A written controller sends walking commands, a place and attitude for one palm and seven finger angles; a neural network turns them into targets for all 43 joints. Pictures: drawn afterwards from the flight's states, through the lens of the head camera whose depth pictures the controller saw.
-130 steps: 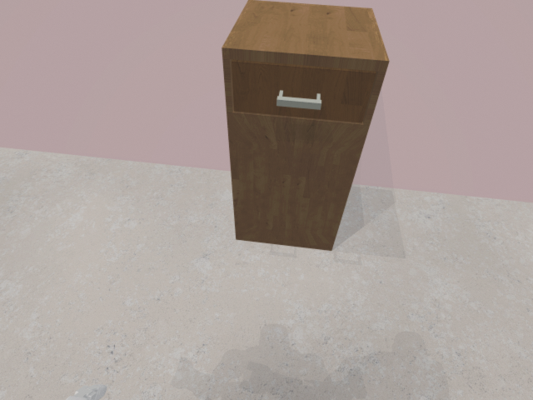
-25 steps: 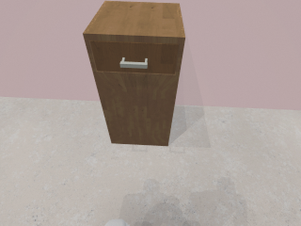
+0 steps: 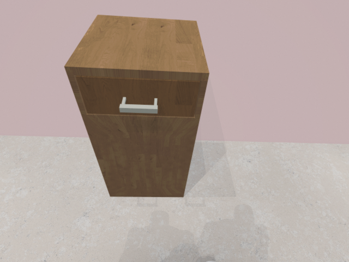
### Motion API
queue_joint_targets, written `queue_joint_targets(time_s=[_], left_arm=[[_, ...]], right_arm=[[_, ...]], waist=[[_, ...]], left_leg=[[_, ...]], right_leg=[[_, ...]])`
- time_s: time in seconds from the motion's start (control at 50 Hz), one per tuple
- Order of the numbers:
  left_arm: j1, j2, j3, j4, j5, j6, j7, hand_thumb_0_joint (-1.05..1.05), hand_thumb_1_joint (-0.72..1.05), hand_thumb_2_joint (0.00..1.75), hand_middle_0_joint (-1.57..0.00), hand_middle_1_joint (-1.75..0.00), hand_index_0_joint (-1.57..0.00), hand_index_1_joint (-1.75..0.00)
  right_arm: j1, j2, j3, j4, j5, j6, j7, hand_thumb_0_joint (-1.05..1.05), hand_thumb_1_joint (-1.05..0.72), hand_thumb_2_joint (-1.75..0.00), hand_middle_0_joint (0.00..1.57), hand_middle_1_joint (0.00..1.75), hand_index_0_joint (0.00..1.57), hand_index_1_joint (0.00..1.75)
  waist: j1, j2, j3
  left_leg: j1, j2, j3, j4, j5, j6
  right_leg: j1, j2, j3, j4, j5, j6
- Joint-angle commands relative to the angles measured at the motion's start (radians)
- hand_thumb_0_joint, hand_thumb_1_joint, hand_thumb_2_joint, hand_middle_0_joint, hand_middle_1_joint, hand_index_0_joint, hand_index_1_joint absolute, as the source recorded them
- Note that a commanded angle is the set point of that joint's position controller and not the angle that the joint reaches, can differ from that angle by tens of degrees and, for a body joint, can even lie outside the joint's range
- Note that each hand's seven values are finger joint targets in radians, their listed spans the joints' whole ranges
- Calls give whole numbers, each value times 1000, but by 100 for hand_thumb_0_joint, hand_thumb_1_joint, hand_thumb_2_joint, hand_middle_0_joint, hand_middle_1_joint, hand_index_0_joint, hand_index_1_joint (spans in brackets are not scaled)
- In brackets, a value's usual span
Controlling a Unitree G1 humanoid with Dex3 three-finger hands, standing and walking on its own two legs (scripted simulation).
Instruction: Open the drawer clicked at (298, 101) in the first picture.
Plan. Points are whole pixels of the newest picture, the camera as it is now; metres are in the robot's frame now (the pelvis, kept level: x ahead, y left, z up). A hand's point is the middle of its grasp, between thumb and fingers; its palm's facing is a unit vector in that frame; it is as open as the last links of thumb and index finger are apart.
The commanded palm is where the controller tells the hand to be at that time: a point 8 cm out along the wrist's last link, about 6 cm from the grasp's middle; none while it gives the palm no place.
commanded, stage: take the last steps up to it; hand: left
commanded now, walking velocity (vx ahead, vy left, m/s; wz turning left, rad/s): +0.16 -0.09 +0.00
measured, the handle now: (139, 104) +0.60 +0.16 +0.00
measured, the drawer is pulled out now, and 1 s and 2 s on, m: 0.00 0.00 0.00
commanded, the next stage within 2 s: come to a stop and stand still in 0.02 s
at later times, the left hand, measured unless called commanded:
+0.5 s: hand (123, 260) +0.16 +0.14 -0.17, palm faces +0.09 -0.97 -0.23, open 7.3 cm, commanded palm none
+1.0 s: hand out of the picture +0.01 +0.18 -0.17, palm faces +0.08 -0.97 -0.22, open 7.4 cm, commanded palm none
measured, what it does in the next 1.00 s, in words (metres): steps on the spot: right foot, then left foot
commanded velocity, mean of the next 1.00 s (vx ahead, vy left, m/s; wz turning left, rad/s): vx -0.08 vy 0.05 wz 0.00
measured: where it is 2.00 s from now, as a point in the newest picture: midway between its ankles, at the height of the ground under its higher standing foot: outside the picture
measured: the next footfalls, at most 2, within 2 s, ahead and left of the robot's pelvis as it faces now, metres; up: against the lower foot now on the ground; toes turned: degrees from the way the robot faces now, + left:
right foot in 0.22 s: +0.20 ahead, -0.17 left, +0.00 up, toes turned -7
left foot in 0.62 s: +0.10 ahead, +0.11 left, +0.00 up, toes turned -7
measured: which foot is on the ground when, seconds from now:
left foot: down 0.00-0.22, up 0.24-0.60, down 0.62-1.00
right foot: up 0.00-0.20, down 0.22-0.62, up 0.64-0.94, down 0.96-1.00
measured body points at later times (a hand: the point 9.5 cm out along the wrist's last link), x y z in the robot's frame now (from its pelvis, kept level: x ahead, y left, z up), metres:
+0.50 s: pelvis +0.08 -0.05 +0.00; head +0.12 -0.06 +0.44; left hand +0.16 +0.19 -0.15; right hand +0.13 -0.28 -0.16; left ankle +0.05 +0.07 -0.68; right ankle +0.16 -0.17 -0.74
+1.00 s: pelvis +0.03 +0.00 +0.00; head +0.04 +0.00 +0.45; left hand +0.00 +0.23 -0.15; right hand +0.08 -0.23 -0.16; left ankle +0.06 +0.09 -0.74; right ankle +0.00 -0.11 -0.74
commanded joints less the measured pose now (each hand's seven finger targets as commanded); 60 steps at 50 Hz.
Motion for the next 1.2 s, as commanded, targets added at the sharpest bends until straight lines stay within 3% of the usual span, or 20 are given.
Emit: queue_joint_targets(time_s=[0.0,0.08,0.14,0.16,0.18,0.2,0.22,0.28,0.4,0.5,0.56,0.58,0.6,0.64,0.7,0.84,0.92,0.96,1.0,1.18], left_arm=[[62,-24,-4,-34,2,6,-9,0,90,90,-20,-30,-20,-30],[-46,16,2,-70,0,2,-13,0,90,90,-20,-30,-20,-30],[-3,26,-1,-56,-1,-11,-4,0,90,90,-20,-30,-20,-30],[46,62,2,-35,-1,-24,6,0,90,90,-20,-30,-20,-30],[61,136,6,-26,-3,-36,21,0,90,90,-20,-30,-20,-30],[58,201,12,-31,-9,-36,27,0,90,90,-20,-30,-20,-30],[29,211,8,-46,-11,-24,28,0,90,90,-20,-30,-20,-30],[-23,175,14,-42,-10,-7,55,0,90,90,-20,-30,-20,-30],[-109,189,36,-106,-2,18,74,0,90,90,-20,-30,-20,-30],[-157,192,38,-142,12,29,61,0,90,90,-20,-30,-20,-30],[-163,182,36,-140,0,44,49,0,90,90,-20,-30,-20,-30],[-141,140,24,-147,-7,52,43,0,90,90,-20,-30,-20,-30],[-129,69,12,-165,-15,59,38,0,90,90,-20,-30,-20,-30],[-148,97,20,-154,-11,68,37,0,90,90,-20,-30,-20,-30],[-46,106,24,-91,0,67,30,0,90,90,-20,-30,-20,-30],[-56,63,-23,-69,-13,41,35,0,90,90,-20,-30,-20,-30],[49,79,-31,4,-14,13,49,0,90,90,-20,-30,-20,-30],[20,108,-40,8,-17,1,51,0,90,90,-20,-30,-20,-30],[9,87,-44,22,-18,-6,52,0,90,90,-20,-30,-20,-30],[36,60,-52,43,-20,15,53,0,90,90,-20,-30,-20,-30]], right_arm=[[70,-114,-5,-13,-9,1,11,0,-90,-90,20,30,20,30],[104,-148,-19,-2,-13,21,17,0,-90,-90,20,30,20,30],[100,-146,-11,9,-12,39,13,0,-90,-90,20,30,20,30],[118,-119,0,19,-7,39,14,0,-90,-90,20,30,20,30],[151,-62,16,20,4,42,17,0,-90,-90,20,30,20,30],[194,-53,17,20,10,52,12,0,-90,-90,20,30,20,30],[200,-64,9,24,13,64,6,0,-90,-90,20,30,20,30],[147,-80,0,22,15,99,-5,0,-90,-90,20,30,20,30],[63,-72,-13,-33,2,143,21,0,-90,-90,20,30,20,30],[72,-68,-10,-57,3,124,30,0,-90,-90,20,30,20,30],[145,-83,-5,-42,3,103,27,0,-90,-90,20,30,20,30],[144,-129,-10,-47,1,94,26,0,-90,-90,20,30,20,30],[110,-218,-26,-79,-10,88,23,0,-90,-90,20,30,20,30],[-48,-224,-12,-134,-18,96,11,0,-90,-90,20,30,20,30],[-116,-171,7,-138,-13,89,3,0,-90,-90,20,30,20,30],[38,-161,8,-54,-4,79,-3,0,-90,-90,20,30,20,30],[43,-123,19,-18,17,69,6,0,-90,-90,20,30,20,30],[35,-85,32,-14,22,67,11,0,-90,-90,20,30,20,30],[40,-87,35,13,11,74,12,0,-90,-90,20,30,20,30],[90,-88,47,86,6,90,10,0,-90,-90,20,30,20,30]], waist=[[8,176,81],[-25,184,104],[9,155,53],[31,73,9],[23,-85,-62],[1,-168,-122],[-4,-74,-111],[18,-200,-75],[5,-49,-85],[-7,-145,-91],[-45,-106,-91],[-45,62,-68],[-40,375,-2],[-8,277,61],[36,222,70],[-33,178,-22],[-1,58,-54],[-28,-9,-11],[-30,-93,-11],[-18,55,155]], left_leg=[[-92,235,-126,-268,192,123],[-85,248,-154,-243,61,122],[-59,190,-116,-78,127,66],[-68,134,-78,22,103,15],[-165,73,-47,126,-93,-37],[-118,28,-55,210,-315,-61],[-83,27,-90,276,-360,-54],[-185,24,-148,512,-375,-62],[-210,2,-191,625,-242,-79],[-120,-8,-143,359,-207,-69],[71,-22,-103,17,-7,-60],[113,52,-200,-90,-14,-46],[1,267,-472,-236,48,24],[-243,297,-458,-310,-56,134],[-194,184,-312,-262,-59,95],[123,202,-350,-203,198,141],[20,118,-272,-99,198,44],[25,45,-204,-95,111,-8],[77,51,-195,-89,176,-13],[-2,56,-229,-186,-84,-12]], right_leg=[[33,-40,-17,-223,74,32],[90,-16,-58,-393,88,35],[261,31,-94,-582,156,33],[366,-6,-42,-666,292,33],[487,-173,160,-695,522,-10],[475,-303,234,-726,741,-87],[426,-315,185,-715,855,-123],[414,-325,187,-673,1082,-185],[283,-315,117,-733,735,-181],[243,-260,107,-756,391,-147],[153,-190,82,-673,163,-75],[64,-111,28,-548,19,-27],[-43,19,-64,-372,-206,40],[67,26,76,-139,-191,25],[41,48,81,-10,-80,29],[131,34,21,-455,-162,45],[387,-19,94,-796,170,22],[319,-116,169,-792,269,-26],[295,-78,145,-773,318,-28],[185,-23,124,-839,-105,-12]])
